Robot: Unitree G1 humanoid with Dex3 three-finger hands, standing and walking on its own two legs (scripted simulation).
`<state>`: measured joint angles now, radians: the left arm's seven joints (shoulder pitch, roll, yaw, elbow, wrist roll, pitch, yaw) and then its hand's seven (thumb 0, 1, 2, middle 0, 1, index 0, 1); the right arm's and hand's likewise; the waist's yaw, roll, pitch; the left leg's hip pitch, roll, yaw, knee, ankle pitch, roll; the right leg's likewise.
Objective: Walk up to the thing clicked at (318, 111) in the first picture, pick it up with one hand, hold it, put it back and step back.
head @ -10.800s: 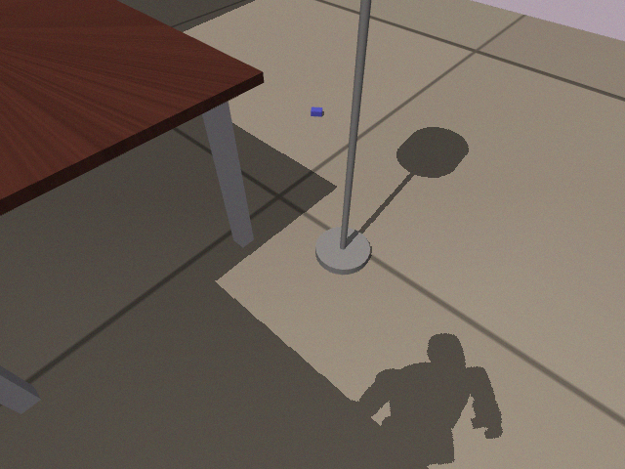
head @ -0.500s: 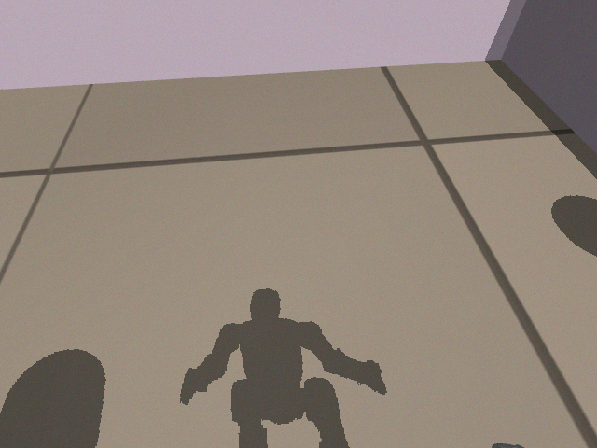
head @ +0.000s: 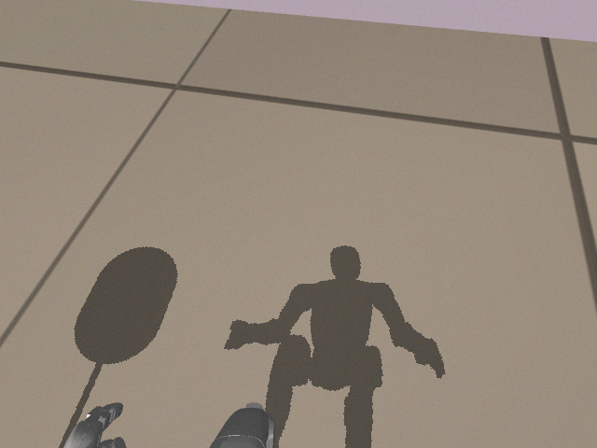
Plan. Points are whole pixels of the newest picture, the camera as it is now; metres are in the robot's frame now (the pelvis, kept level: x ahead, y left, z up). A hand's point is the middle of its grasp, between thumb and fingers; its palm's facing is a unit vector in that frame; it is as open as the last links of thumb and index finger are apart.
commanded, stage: walk up
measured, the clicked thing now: out of the picture +0.69 +1.36 -0.76
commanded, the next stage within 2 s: none
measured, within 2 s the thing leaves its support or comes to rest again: neither
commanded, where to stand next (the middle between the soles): +0.09 +0.03 m, yaw +56 degrees
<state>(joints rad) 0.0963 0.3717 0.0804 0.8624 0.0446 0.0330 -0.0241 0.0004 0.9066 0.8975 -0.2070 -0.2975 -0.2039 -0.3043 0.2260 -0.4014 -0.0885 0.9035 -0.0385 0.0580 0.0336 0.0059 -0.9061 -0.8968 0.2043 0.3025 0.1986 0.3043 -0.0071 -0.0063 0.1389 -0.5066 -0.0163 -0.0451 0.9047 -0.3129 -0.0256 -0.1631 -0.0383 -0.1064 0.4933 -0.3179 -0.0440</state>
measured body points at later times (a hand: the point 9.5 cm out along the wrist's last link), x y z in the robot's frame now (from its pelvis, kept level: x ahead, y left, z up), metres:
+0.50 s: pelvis +0.04 -0.02 -0.02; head +0.08 +0.00 +0.42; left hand -0.02 +0.32 -0.12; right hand +0.30 -0.25 -0.11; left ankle +0.03 +0.12 -0.74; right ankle +0.12 -0.13 -0.74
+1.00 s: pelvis +0.03 +0.00 -0.03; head +0.05 +0.04 +0.42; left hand -0.15 +0.30 -0.14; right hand +0.33 -0.15 -0.13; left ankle -0.04 +0.12 -0.74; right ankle +0.13 -0.10 -0.71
